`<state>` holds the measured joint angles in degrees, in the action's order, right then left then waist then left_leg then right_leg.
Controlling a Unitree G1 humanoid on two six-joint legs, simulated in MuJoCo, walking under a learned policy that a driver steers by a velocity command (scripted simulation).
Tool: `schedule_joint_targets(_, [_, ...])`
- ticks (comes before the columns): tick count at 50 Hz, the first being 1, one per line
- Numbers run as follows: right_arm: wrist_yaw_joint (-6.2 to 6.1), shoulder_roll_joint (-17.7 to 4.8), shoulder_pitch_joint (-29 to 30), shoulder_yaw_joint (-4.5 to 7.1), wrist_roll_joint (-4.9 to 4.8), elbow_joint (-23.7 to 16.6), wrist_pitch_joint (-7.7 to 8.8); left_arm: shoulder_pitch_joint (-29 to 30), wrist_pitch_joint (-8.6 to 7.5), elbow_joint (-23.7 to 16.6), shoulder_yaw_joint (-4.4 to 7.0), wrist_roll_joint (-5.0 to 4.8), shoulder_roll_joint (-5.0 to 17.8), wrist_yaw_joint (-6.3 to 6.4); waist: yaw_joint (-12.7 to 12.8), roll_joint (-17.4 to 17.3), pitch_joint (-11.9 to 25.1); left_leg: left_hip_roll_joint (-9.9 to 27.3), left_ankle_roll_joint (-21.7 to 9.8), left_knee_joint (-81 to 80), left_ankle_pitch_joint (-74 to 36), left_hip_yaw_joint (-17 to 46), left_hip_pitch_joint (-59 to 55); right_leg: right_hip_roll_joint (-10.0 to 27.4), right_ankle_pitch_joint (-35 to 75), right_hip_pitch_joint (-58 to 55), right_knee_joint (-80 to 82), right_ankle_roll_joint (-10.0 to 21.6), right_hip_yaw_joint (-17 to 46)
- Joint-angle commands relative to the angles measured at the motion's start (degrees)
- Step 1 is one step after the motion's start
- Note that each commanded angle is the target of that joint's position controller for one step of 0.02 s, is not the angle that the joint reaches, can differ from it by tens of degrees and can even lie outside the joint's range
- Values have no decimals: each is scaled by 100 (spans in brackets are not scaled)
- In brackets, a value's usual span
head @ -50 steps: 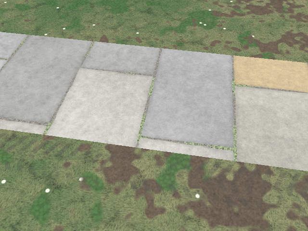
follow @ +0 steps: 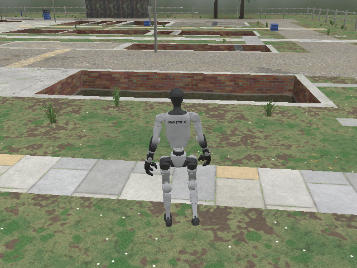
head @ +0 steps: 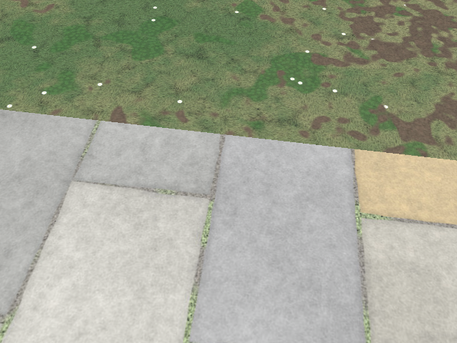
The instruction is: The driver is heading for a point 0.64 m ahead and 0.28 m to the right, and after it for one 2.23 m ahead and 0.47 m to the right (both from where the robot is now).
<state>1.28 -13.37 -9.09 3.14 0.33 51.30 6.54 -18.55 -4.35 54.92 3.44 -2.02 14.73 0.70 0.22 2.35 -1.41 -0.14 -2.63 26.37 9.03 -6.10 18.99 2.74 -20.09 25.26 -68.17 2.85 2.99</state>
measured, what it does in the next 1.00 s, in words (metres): walks ahead, turning right: right foot, then left foot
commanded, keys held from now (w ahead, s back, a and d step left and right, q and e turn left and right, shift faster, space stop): w+e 0.94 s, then w+q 0.06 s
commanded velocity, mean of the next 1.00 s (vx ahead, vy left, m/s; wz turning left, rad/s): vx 0.50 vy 0.00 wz -0.54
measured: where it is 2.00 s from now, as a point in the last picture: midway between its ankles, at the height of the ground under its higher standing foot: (320, 255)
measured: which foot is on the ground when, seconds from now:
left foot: down 0.00-0.42, up 0.44-0.90, down 0.92-1.00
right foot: up 0.00-0.40, down 0.42-0.94, up 0.96-1.00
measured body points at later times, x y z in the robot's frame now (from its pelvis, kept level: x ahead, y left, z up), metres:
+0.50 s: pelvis +0.26 -0.08 -0.02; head +0.29 -0.10 +0.43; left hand +0.48 +0.13 -0.12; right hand +0.24 -0.36 -0.15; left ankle +0.12 +0.10 -0.64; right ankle +0.32 -0.16 -0.74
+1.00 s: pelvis +0.54 -0.14 -0.01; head +0.56 -0.15 +0.44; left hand +0.73 +0.08 -0.13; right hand +0.57 -0.46 -0.09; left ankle +0.66 -0.09 -0.74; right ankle +0.35 -0.17 -0.67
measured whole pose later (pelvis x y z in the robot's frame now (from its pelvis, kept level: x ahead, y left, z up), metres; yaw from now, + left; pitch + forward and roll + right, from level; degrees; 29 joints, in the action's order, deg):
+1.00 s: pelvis +0.54 -0.14 -0.01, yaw -33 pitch +2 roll +1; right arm 1.3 -14.8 -4.1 3.6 0.2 43.6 7.6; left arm -20.5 -2.6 44.5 4.2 -1.8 16.0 1.1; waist 2.0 1.7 -0.3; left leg -2.3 -1.4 30.0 8.6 -0.3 24.1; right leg -4.6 -27.7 17.0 -60.9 2.3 9.5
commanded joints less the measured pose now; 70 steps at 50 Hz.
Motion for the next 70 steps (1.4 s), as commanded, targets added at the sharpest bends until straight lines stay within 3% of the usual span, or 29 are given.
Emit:
schedule_joint_targets(1, [-16,-436,-140,105,45,-76,94,-292,108,-307,138,-15,185,24,44,-826,267,1551,-749,-1767,-337,1324,-843,577,506,825,-41,60,317])
schedule_joint_targets(8, [-215,-790,-438,214,76,120,43,660,188,-758,185,73,165,-67,-43,-519,-130,1487,-702,-1973,-1149,140,-1181,521,2089,1626,1500,-84,280])
schedule_joint_targets(15, [-275,-1032,-998,300,-66,265,-168,1914,175,-1378,73,78,61,-335,-461,-435,-504,1773,-588,-1637,-1580,-444,-2293,386,1870,1836,2854,84,-452])
schedule_joint_targets(18, [-287,-1245,-807,366,-136,191,-267,1740,205,-1543,164,69,271,-409,-169,-697,-205,1814,-417,-800,-3758,-706,-2533,-24,1056,1036,3016,352,-908])
schedule_joint_targets(20, [-304,-1367,-564,389,-189,113,-349,564,217,-1321,392,38,666,-394,559,-758,475,1613,-217,930,-5045,-909,-2259,-552,1013,-633,3391,670,-1179])
schedule_joint_targets(21, [-309,-1300,-558,354,-153,38,-333,-412,241,-1057,619,42,1117,-290,991,-428,989,1368,48,2487,-3960,-923,-1163,-500,1249,-2349,3696,927,-659])
schedule_joint_targets(22, [-235,-405,-967,103,117,-242,-211,-545,241,-989,736,15,1804,-194,432,1187,1289,422,381,4593,1390,-703,1370,1017,1167,-4195,3921,1727,2128])
schedule_joint_targets(23, [-147,-526,-739,54,-108,-460,82,-693,133,-1201,630,108,1652,-233,506,980,2306,-206,405,5656,2582,793,2408,1782,234,-4965,5073,2452,4620])
schedule_joint_targets(24, [-92,-876,-12,147,-342,-622,248,-596,58,-1159,507,169,1200,-258,713,425,1653,121,218,5658,2052,1111,3027,1606,598,-4700,5254,2037,3914])
schedule_joint_targets(26, [-143,-856,59,154,-183,-548,301,244,-7,-1318,367,111,748,-248,219,-232,799,612,102,4687,1196,1105,2510,1114,1605,-3022,5187,1583,2417])
schedule_joint_targets(27, [-156,-950,-66,220,-104,-510,223,546,-16,-1424,300,142,583,-228,7,-205,668,754,144,4296,1008,1136,2037,938,2061,-2380,5287,1485,2012])
schedule_joint_targets(32, [-186,-669,358,194,57,-761,-50,306,-49,-1431,352,116,911,-57,-78,-160,284,627,535,2759,117,922,1756,594,2705,-1366,5617,1424,1345])
schedule_joint_targets(37, [-108,-516,1328,103,-22,-1067,-6,-77,13,-1349,358,84,925,9,310,229,81,187,528,782,-1432,846,1290,252,1799,-1128,5507,1002,1142])
schedule_joint_targets(42, [5,-794,1568,160,-83,-1288,122,-326,89,-1256,356,53,888,47,353,371,102,49,358,126,-991,1035,1069,545,1561,-1812,4847,895,1858])
schedule_joint_targets(45, [-12,-1044,613,297,-55,-1069,223,-91,150,-1378,316,81,780,72,-175,560,483,-11,56,-231,-607,884,-292,291,2266,-1797,3961,657,1975])
schedule_joint_targets(46, [-50,-1306,-241,383,45,-959,244,47,130,-1509,207,140,507,42,-586,258,1184,695,-285,-33,-542,1472,-1727,-24,2041,-1183,2650,444,1618])
schedule_joint_targets(47, [-85,-1799,-1103,521,141,-821,178,-635,78,-1635,106,30,168,44,-504,-1278,2139,2058,-1168,-241,382,3729,-3985,-830,212,808,625,-28,820])
schedule_joint_targets(48, [-21,-1486,-1218,447,1,-692,139,-921,38,-1573,91,-30,425,52,-418,-2004,2157,2449,-1408,-831,1584,5253,-4163,-664,-1376,1785,-327,-89,839])
schedule_joint_targets(49, [-8,-1016,-996,324,-76,-717,107,-580,44,-1469,180,-34,813,40,-504,-1307,1305,2187,-1201,-983,2118,4651,-3431,-406,-939,2090,-722,-101,927])
schedule_joint_targets(50, [-4,-852,-703,258,-57,-756,43,-102,51,-1558,175,42,838,32,-462,-792,731,1914,-1037,-1045,1790,3880,-2625,-215,-532,2022,-717,-102,656])
schedule_joint_targets(52, [14,-692,-313,154,20,-755,-15,333,2,-1729,178,188,699,-5,-155,-642,144,1472,-1018,-1345,714,3039,-1363,149,-36,1631,-44,-62,409])
schedule_joint_targets(55, [18,-788,-355,159,-62,-704,-6,342,-35,-1785,101,211,416,-27,-10,-822,184,1188,-1149,-1559,-387,2485,-902,243,120,1203,904,-151,111])
schedule_joint_targets(59, [-73,-1163,-596,270,-166,-638,-84,1135,-123,-2003,-35,221,217,-74,-203,-735,196,951,-1048,-1587,-857,1883,-555,53,1241,552,2700,-333,-96])
schedule_joint_targets(63, [-131,-1220,-1086,281,-200,-483,-257,1629,-174,-2148,13,183,389,-119,-342,-851,246,914,-806,-990,-1933,1880,-788,-348,1866,15,3611,-420,-103])
schedule_joint_targets(66, [-215,-1178,-950,273,-237,-596,-377,1276,-195,-2077,136,235,608,-105,-2,-892,487,727,-412,-216,-1602,2081,-739,-379,2376,-998,4413,-204,-47])
schedule_joint_targets(67, [-226,-1007,-902,230,-201,-684,-364,967,-194,-2039,208,305,799,-55,154,-779,713,421,-177,367,-1379,1961,-448,-50,2879,-1715,4565,-24,110])
schedule_joint_targets(68, [-230,-640,-767,111,-56,-921,-325,287,-155,-2028,312,426,1256,40,423,25,1406,-4,128,1915,167,1563,476,1143,4703,-3066,4203,391,1012])
schedule_joint_targets(69, [-219,-340,-1913,7,-49,-862,-304,197,-16,-2058,302,425,1332,33,26,1420,2219,-339,355,3372,3419,1238,1592,2541,5919,-4161,3841,1232,2262])
schedule_joint_targets(70, [-235,-881,-1962,120,-171,-801,-365,187,84,-2028,272,307,1070,-10,130,1192,2270,-38,461,4074,3127,1289,1940,2449,4608,-3833,4186,1345,2555])
Keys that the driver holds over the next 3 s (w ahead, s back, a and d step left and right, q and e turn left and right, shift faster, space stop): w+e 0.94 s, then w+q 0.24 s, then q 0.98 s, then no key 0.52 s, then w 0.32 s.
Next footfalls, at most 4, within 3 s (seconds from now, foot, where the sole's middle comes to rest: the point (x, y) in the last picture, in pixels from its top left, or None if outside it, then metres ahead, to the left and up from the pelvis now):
0.42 right None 0.35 -0.18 -0.77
0.92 left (265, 272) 0.70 -0.11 -0.77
1.34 right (363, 259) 0.75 -0.43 -0.77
1.76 left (284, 236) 0.83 -0.18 -0.77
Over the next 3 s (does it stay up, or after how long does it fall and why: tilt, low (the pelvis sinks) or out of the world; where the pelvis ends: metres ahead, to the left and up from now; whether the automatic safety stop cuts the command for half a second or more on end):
stays up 0.80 -0.29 -0.01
